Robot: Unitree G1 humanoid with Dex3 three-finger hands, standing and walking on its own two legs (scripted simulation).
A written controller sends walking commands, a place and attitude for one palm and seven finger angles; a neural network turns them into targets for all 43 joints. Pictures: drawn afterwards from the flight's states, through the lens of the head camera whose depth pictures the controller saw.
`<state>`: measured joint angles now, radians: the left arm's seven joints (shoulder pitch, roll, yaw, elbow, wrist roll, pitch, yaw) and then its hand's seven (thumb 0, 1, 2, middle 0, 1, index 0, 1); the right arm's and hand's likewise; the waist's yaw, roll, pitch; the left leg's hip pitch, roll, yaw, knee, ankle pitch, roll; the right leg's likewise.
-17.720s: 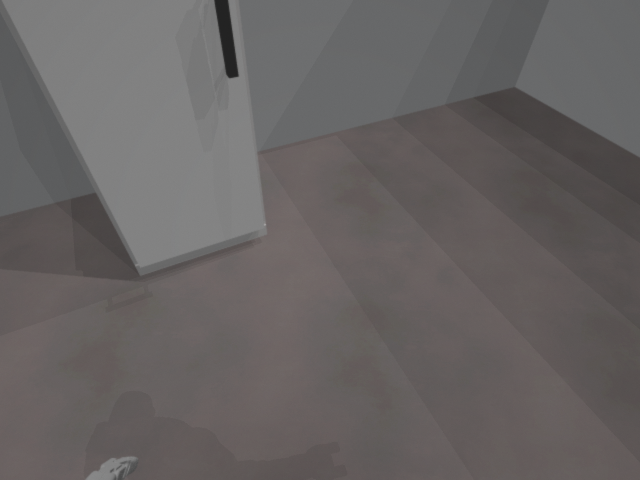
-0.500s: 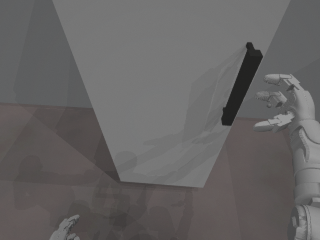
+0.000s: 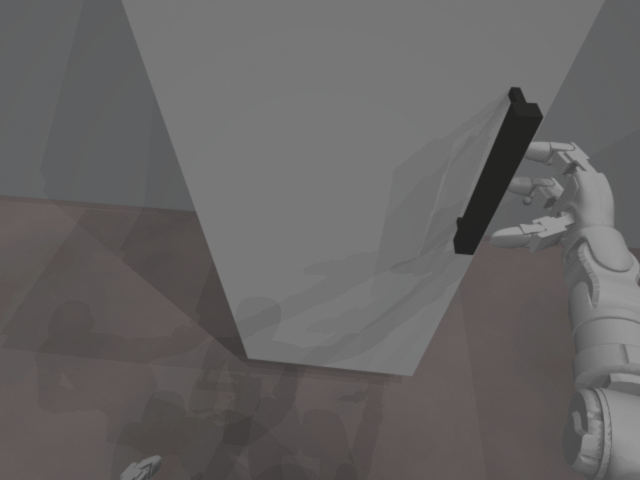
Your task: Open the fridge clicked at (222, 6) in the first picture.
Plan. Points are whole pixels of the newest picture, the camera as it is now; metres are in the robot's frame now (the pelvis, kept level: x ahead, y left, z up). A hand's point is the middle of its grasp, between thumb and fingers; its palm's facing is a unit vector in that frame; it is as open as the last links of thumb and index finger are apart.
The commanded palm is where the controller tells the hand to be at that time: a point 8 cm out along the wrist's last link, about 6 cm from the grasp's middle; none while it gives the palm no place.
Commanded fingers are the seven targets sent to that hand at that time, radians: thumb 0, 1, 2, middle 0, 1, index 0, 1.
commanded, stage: feel for the door with the fingertips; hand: right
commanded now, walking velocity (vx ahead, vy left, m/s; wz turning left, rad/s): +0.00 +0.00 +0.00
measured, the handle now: (486, 179) +0.49 -0.16 +0.13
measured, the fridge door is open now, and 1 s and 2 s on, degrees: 0 0 0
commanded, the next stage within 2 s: slide the fingers in behind the handle in 0.14 s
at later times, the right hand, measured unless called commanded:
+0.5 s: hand (522, 195) +0.44 -0.19 +0.15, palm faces +0.00 +1.00 +0.02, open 13.9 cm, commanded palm +0.41 -0.24 +0.13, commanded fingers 0.00 0.50 -0.30 0.30 1.20 0.30 1.20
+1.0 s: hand (507, 197) +0.44 -0.17 +0.14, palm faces -0.01 +1.00 +0.01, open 14.0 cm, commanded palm +0.42 -0.23 +0.13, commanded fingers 0.00 0.50 -0.30 0.30 1.20 0.30 1.20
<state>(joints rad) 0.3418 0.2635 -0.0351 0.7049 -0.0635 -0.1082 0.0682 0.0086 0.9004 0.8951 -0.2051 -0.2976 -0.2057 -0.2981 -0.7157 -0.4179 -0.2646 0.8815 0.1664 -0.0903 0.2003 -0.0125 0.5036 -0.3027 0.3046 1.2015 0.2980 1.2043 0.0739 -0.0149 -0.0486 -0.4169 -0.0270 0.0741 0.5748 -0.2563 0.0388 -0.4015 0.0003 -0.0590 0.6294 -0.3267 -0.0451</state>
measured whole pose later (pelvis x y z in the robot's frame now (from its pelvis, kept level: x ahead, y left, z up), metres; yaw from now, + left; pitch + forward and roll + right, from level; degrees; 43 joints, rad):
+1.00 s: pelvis +0.00 +0.00 +0.00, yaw +0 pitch +6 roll +1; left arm 0.32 0.27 -0.03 0.70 -0.06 -0.12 0.06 0.01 0.90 0.90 -0.20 -0.30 -0.20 -0.30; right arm -0.74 -0.37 -0.24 0.90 0.18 -0.13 0.19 -0.01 0.50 -0.30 0.30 1.20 0.30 1.20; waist 0.07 -0.01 -0.07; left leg -0.45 -0.03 0.07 0.59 -0.26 0.04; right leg -0.43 0.00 -0.06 0.64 -0.33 -0.04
